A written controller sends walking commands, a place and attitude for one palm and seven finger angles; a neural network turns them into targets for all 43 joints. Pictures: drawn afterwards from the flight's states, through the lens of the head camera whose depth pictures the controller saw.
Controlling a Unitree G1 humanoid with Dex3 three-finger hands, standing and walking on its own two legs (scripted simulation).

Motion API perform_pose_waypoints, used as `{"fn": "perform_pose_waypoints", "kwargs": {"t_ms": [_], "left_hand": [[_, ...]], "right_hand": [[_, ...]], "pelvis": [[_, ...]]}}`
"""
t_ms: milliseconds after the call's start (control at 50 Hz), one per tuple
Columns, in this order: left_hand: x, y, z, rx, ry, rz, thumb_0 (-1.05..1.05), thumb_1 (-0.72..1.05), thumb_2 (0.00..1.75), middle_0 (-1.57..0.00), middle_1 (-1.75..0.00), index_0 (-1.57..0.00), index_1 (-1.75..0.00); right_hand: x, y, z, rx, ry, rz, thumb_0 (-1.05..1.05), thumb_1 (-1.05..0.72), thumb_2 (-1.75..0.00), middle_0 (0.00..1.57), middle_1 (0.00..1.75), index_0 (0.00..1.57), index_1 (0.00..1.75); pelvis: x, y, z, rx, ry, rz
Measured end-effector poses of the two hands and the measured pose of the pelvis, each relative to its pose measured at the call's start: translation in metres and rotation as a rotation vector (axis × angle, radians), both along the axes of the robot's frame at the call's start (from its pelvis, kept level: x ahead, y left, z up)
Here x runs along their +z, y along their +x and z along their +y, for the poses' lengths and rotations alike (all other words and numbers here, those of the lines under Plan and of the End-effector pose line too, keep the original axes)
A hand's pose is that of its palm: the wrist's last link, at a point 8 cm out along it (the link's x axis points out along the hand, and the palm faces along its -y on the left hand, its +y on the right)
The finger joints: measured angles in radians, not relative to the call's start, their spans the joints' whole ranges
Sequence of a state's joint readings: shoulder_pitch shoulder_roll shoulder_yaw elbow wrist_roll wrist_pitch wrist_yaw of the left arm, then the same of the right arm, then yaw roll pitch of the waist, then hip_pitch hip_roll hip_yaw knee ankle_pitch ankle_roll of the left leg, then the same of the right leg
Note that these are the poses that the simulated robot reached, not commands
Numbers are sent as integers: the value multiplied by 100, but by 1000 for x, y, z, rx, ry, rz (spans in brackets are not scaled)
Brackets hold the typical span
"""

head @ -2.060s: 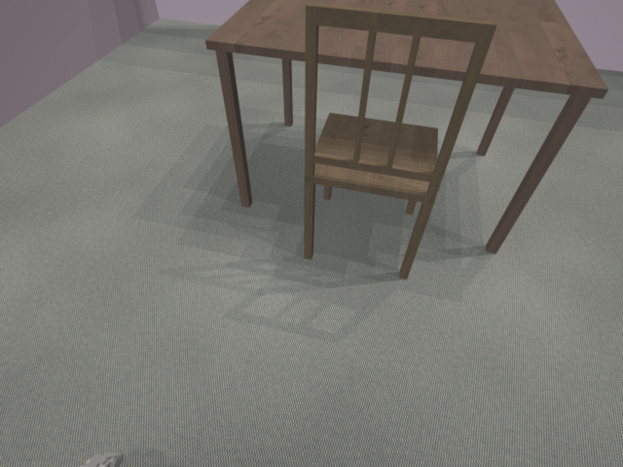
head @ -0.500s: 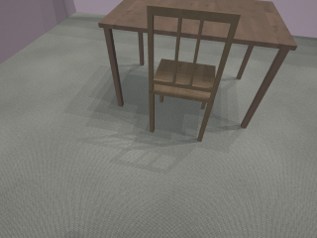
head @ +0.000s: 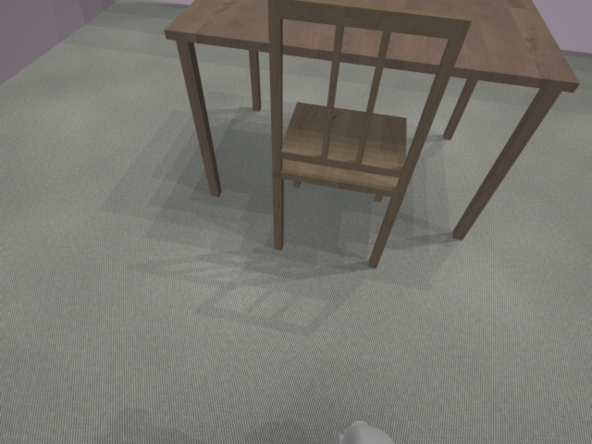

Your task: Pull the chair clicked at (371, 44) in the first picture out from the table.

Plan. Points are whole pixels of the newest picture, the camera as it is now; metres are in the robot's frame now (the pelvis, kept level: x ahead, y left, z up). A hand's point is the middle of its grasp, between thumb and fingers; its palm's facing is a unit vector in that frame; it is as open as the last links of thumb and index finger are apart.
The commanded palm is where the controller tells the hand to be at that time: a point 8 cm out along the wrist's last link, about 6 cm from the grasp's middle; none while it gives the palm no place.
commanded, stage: walk to a spot facing it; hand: left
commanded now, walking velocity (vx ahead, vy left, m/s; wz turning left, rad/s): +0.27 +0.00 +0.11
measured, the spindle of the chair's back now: (331, 100) +0.91 -0.07 -0.05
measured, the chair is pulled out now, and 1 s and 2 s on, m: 0.00 0.00 0.00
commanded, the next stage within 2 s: turn to face it in 0.04 s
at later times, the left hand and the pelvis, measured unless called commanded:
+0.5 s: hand out of the picture +0.15 +0.15 -0.19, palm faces +0.07 -0.99 -0.12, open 7.3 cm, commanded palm none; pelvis +0.15 -0.01 -0.01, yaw -1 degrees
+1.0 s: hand (208, 386) +0.24 +0.16 -0.18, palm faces -0.10 -0.98 -0.17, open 7.4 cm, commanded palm none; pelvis +0.22 -0.02 -0.01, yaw -9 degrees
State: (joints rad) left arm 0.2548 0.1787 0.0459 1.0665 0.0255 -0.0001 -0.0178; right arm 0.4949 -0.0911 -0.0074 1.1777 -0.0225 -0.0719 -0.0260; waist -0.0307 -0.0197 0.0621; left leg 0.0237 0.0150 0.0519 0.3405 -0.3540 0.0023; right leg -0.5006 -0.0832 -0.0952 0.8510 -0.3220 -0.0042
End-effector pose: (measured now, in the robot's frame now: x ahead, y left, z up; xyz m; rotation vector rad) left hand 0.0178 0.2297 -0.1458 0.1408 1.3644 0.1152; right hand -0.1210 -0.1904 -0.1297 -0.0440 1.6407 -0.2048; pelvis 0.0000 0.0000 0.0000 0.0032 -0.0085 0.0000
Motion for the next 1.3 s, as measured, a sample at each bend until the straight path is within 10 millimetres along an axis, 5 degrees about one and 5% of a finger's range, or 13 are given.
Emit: {"fn": "perform_pose_waypoints", "kwargs": {"t_ms": [100, 160, 280, 380, 440, 520, 660, 820, 980, 1180, 1260, 1300], "left_hand": [[-1, 88, -9, -29, 44, -143, 2, 94, 90, -20, -30, -20, -30], [-4, 118, -16, 5, 66, -227, 1, 93, 90, -20, -30, -20, -30], [-1, 122, -29, 55, 51, -166, 1, 94, 90, -20, -30, -20, -30], [-11, 117, -27, 60, 4, -70, 1, 94, 90, -20, -30, -20, -30], [-23, 119, -25, 70, -33, -23, 1, 93, 90, -20, -30, -20, -30], [-17, 129, -25, 63, -47, 9, 1, 92, 90, -20, -30, -20, -30], [-4, 158, -29, 7, -16, 9, 1, 91, 90, -20, -30, -20, -30], [-1, 188, -33, -36, 27, -24, 1, 91, 90, -20, -30, -20, -30], [-11, 214, -24, -76, 2, 35, 1, 91, 90, -20, -30, -20, -30], [10, 339, -60, -200, 8, -90, 1, 92, 90, -20, -30, -20, -30], [3, 391, -89, -227, 16, -186, 1, 92, 90, -20, -30, -20, -30], [3, 402, -100, -212, 11, -216, 1, 92, 90, -20, -30, -20, -30]], "right_hand": [[-10, 10, -11, -30, 38, 108, 0, -90, -90, 20, 30, 20, 30], [-23, 44, -32, 1, 35, 106, 0, -90, -90, 20, 30, 20, 30], [-23, 186, -68, 91, -55, -171, 1, -91, -90, 19, 30, 20, 30], [-6, 294, -64, 141, -104, -423, 0, -91, -90, 19, 30, 19, 30], [-2, 332, -51, 158, -117, -507, 0, -91, -90, 19, 30, 19, 30], [6, 354, -38, 152, -108, -527, -1, -92, -90, 19, 30, 19, 30], [-2, 358, -49, 93, -86, -482, -1, -93, -90, 20, 30, 20, 30], [-17, 324, -73, 21, -88, -343, -1, -92, -90, 20, 30, 20, 30], [-11, 295, -64, -37, -119, -279, 0, -91, -90, 19, 30, 19, 30], [-1, 240, -40, -163, -16, -21, 0, -91, -90, 20, 30, 20, 30], [-15, 244, -51, -194, 27, 43, 0, -91, -90, 20, 30, 20, 30], [-21, 261, -63, -184, 32, 45, 0, -91, -90, 20, 30, 20, 30]], "pelvis": [[-15, 42, -20, 14, 4, -10], [-24, 62, -30, 48, -2, -26], [-10, 95, -30, 53, -26, -25], [-7, 122, -21, 12, -41, -22], [-12, 138, -12, -8, -49, -30], [-5, 153, -9, -34, -28, -22], [-1, 167, -15, -89, -8, -13], [-5, 183, -26, -106, -9, -6], [-7, 212, -22, -145, -4, 2], [3, 258, -49, -177, 6, 15], [-12, 283, -73, -177, 17, 6], [-14, 292, -80, -169, 3, -2]]}}
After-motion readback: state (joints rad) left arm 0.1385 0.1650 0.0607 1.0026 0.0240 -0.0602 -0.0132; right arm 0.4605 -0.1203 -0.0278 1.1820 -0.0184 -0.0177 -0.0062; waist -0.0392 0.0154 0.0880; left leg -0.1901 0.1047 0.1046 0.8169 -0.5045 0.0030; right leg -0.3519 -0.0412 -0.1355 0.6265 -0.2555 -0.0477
